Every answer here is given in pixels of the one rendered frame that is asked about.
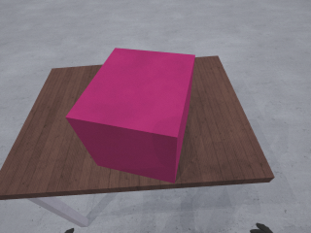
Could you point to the table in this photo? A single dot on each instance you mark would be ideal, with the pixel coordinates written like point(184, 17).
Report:
point(48, 159)

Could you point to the right robot hand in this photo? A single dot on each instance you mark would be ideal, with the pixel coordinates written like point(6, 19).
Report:
point(261, 229)

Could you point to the carton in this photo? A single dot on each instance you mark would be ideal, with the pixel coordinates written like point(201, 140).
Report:
point(132, 116)

